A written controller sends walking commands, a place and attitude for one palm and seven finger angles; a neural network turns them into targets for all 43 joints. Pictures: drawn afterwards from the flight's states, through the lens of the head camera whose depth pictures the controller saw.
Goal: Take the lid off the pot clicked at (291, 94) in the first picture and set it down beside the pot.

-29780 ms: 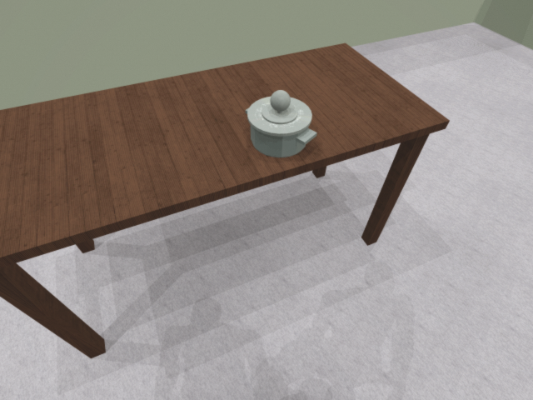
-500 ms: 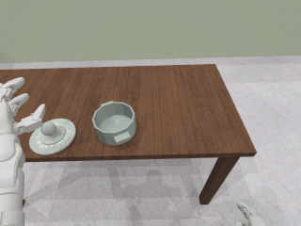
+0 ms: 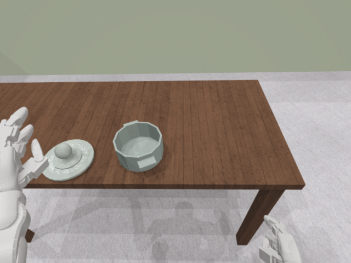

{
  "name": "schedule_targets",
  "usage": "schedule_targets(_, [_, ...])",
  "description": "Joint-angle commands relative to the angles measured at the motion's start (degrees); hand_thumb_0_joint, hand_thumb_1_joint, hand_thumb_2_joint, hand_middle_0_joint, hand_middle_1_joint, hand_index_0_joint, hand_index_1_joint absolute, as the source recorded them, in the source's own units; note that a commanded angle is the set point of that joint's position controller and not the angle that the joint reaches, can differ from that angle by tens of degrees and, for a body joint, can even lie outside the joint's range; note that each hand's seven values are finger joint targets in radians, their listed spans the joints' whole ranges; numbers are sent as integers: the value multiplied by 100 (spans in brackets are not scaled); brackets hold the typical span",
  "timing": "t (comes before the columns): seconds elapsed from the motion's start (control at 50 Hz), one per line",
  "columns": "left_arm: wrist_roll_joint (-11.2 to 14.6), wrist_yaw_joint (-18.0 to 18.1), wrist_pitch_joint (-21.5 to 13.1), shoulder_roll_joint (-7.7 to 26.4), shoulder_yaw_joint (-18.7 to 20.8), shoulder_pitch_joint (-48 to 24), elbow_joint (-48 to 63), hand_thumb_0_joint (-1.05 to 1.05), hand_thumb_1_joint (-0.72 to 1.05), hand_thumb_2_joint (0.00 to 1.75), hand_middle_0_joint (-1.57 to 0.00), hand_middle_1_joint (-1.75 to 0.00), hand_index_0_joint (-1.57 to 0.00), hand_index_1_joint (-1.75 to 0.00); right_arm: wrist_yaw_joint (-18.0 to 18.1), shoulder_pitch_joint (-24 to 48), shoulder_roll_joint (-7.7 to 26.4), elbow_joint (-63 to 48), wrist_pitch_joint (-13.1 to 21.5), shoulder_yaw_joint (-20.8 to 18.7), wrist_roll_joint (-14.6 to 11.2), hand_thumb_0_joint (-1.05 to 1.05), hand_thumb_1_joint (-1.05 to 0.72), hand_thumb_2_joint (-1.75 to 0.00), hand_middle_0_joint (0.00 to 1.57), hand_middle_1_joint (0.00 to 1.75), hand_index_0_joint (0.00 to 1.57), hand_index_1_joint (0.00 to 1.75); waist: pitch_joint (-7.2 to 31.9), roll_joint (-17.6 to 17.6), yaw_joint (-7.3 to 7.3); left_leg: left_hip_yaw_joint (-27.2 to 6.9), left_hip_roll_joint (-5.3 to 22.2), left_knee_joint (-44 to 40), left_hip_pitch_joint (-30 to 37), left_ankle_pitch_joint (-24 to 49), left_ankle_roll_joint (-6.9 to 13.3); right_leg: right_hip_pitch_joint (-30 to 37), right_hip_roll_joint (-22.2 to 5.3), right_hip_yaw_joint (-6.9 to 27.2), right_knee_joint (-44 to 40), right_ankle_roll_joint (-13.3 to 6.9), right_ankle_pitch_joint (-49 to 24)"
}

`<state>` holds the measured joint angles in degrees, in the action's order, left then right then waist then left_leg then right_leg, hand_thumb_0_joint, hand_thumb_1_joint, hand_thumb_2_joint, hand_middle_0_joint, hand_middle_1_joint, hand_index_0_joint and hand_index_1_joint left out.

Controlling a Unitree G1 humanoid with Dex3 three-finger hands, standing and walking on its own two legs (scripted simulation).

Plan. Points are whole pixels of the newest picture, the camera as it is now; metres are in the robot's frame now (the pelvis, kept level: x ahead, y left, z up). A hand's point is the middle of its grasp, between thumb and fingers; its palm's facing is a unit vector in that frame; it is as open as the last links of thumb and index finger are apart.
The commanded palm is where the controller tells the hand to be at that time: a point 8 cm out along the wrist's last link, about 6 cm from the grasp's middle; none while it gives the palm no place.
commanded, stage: draw the hand back to the body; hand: left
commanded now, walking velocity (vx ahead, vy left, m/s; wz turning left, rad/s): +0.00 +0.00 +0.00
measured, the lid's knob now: (63, 150) +0.42 +0.41 -0.04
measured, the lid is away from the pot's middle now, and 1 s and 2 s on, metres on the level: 0.24 0.24 0.24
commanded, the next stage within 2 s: step back with the hand held close in 0.64 s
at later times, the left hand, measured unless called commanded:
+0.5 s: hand (35, 197) +0.18 +0.26 +0.15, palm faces +0.37 -0.86 -0.35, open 7.4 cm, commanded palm +0.12 +0.30 +0.17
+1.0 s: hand (25, 205) +0.17 +0.28 +0.14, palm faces +0.28 -0.86 -0.43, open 7.4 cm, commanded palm +0.11 +0.32 +0.17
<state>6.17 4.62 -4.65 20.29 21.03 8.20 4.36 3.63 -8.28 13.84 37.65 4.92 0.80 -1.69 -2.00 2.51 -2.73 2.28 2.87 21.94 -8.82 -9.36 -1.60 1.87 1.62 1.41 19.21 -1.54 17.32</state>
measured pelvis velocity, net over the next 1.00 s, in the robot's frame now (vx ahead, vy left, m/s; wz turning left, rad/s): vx -0.03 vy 0.04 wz -0.01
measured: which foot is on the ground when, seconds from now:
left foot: down 0.00-1.00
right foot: down 0.00-1.00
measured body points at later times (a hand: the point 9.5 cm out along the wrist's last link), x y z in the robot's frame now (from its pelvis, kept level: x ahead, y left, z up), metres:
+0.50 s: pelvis -0.01 +0.02 +0.00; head -0.03 +0.00 +0.45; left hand +0.15 +0.30 +0.17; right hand +0.19 -0.20 -0.08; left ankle +0.03 +0.14 -0.74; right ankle -0.07 -0.10 -0.74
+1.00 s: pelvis -0.03 +0.04 -0.01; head -0.01 +0.05 +0.44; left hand +0.15 +0.32 +0.16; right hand +0.16 -0.20 -0.08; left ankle +0.03 +0.14 -0.74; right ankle -0.07 -0.10 -0.74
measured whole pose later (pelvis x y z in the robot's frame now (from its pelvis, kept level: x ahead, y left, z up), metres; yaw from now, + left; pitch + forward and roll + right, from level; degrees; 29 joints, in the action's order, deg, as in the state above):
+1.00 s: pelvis -0.03 +0.04 -0.01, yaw -1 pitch -1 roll -2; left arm 4.0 2.8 -9.4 20.3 19.7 33.8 29.9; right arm 2.6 -10.2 13.3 31.5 2.4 -0.4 -1.4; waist -2.7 1.6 -0.9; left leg 3.5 2.1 29.9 -17.6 -11.2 1.7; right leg -6.0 0.4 2.5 24.7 2.0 17.5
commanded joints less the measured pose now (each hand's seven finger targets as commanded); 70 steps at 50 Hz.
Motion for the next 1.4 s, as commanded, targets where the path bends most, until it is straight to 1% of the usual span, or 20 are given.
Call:
schedule_targets(0.0, [23,94,-425,1375,539,-838,1680,0,90,90,-20,-30,-20,-30,69,744,626,-912,300,-236,4,0,-90,-90,20,30,20,30,867,72,24,251,-177,40,1381,1267,408,-943,-76,-218,-377,116,-2398])
schedule_targets(0.34, [-3,79,-447,933,281,1145,2854,0,90,90,-20,-30,-20,-30,57,763,494,-1063,328,-202,102,0,-90,-90,20,30,20,30,557,-2,-34,114,-108,-63,1246,899,359,-1053,-79,-301,-488,89,-1745])
schedule_targets(0.42, [-34,88,-502,920,245,1515,3369,0,90,90,-20,-30,-20,-30,49,775,466,-1123,372,-198,109,0,-90,-90,20,30,20,30,558,192,-42,87,-114,-39,1231,825,344,-1088,-71,-299,-501,67,-1639])
schedule_targets(0.46, [-21,63,-442,728,116,1890,3151,0,90,90,-20,-30,-20,-30,50,755,453,-1131,349,-193,103,0,-90,-90,20,30,20,30,359,-98,-30,81,-88,-67,1143,691,347,-1188,-70,-325,-539,90,-1495])
schedule_targets(0.52, [-44,101,-493,936,212,1321,3411,0,90,90,-20,-30,-20,-30,101,786,468,-1119,360,-196,107,0,-90,-90,20,30,20,30,321,-24,9,61,-110,-57,1119,432,357,-1269,-85,-269,-630,87,-1204])
schedule_targets(0.58, [-54,105,-468,763,108,1670,3284,0,90,90,-20,-30,-20,-30,117,759,436,-1109,387,-177,122,0,-90,-90,20,30,20,30,337,36,-40,48,-105,-50,1184,506,359,-1260,-92,-274,-607,72,-1253])
schedule_targets(0.72, [-83,114,-491,782,89,1519,3426,0,90,90,-20,-30,-20,-30,116,794,435,-1111,419,-168,126,0,-90,-90,20,30,20,30,234,131,-28,7,-100,-86,1132,323,333,-1302,-82,-272,-657,59,-1011])
schedule_targets(0.74, [-139,180,-764,1928,1173,588,4218,0,90,90,-20,-30,-20,-30,70,710,550,-1309,299,-191,90,0,-90,-90,20,30,20,30,-91,161,26,-55,-30,267,654,-184,457,-1763,-396,399,-809,66,-1384])
schedule_targets(0.76, [-148,124,-826,1423,849,1153,3479,0,90,90,-20,-30,-20,-30,50,637,411,-1063,227,-165,147,0,-90,-90,20,30,20,30,-222,-349,113,-117,-96,528,387,-312,465,-1788,-547,439,-800,58,-1494])
schedule_targets(0.78, [-161,52,-784,1057,574,1631,3108,0,90,90,-20,-30,-20,-30,6,549,404,-1102,182,-216,114,0,-90,-90,20,30,20,30,-215,-695,141,-118,-77,723,340,-247,444,-1906,-661,564,-728,59,-1712])
schedule_targets(0.86, [-183,-95,-835,758,324,2305,3254,0,90,90,-20,-30,-20,-30,-74,377,523,-1375,81,-339,55,0,-90,-90,20,30,20,30,304,-301,192,-91,107,732,288,295,485,-1727,-705,319,-164,140,-2092])
schedule_targets(0.96, [-175,-34,-887,1077,666,2590,4044,0,90,90,-20,-30,-20,-30,-34,300,543,-1641,1,-373,-4,0,-90,-90,20,30,20,30,771,-135,159,-279,377,533,226,1260,550,-1498,-461,-45,522,256,-2137])
schedule_targets(1.0, [-171,35,-917,1292,864,2696,4353,0,90,90,-20,-30,-20,-30,-28,293,562,-1691,14,-377,-15,0,-90,-90,20,30,20,30,964,260,127,-406,489,472,196,1549,581,-1429,-398,-102,789,265,-1925])
schedule_targets(1.02, [-155,51,-933,1197,828,2834,4425,0,90,90,-20,-30,-20,-30,-26,255,516,-1704,22,-368,-21,0,-90,-90,20,30,20,30,1014,394,120,-473,563,418,139,1517,603,-1432,-331,-179,938,276,-1689])
schedule_targets(1.08, [-134,109,-974,1200,901,3009,4651,0,90,90,-20,-30,-20,-30,-52,155,533,-1733,130,-403,-19,0,-90,-90,20,30,20,30,1081,890,132,-686,794,212,-138,1024,639,-1501,-241,-257,1313,271,-663])
schedule_targets(1.14, [-124,156,-980,1150,931,3029,4660,0,90,90,-20,-30,-20,-30,-58,63,564,-1682,286,-402,9,0,-90,-90,20,30,20,30,936,966,170,-865,1002,-24,-529,192,665,-1550,-233,-357,1395,269,136])
schedule_targets(1.2, [-141,205,-967,1212,1090,3239,4443,0,90,90,-20,-30,-20,-30,-40,1,591,-1669,357,-427,-26,0,-90,-90,20,30,20,30,927,481,207,-859,824,65,-1006,-1037,581,-1290,-259,-311,1131,234,-275])
schedule_targets(1.26, [-125,199,-1011,1074,943,3154,4377,0,90,90,-20,-30,-20,-30,-12,-7,545,-1700,370,-410,-58,0,-90,-90,20,30,20,30,637,103,297,-758,591,193,-1201,-1968,458,-1687,-374,-205,874,173,-154])
schedule_targets(1.34, [-143,270,-1022,1062,844,3007,4262,0,90,90,-20,-30,-20,-30,50,19,508,-1665,404,-394,-22,0,-90,-90,20,30,20,30,418,-38,339,-710,458,370,-1185,-2225,387,-2211,-518,3,571,70,443])
schedule_targets(1.38, [-168,305,-1051,1040,796,2882,4271,0,90,90,-20,-30,-20,-30,69,-3,503,-1604,446,-384,10,0,-90,-90,20,30,20,30,406,-127,350,-742,447,434,-1158,-2066,396,-2262,-557,51,556,65,247])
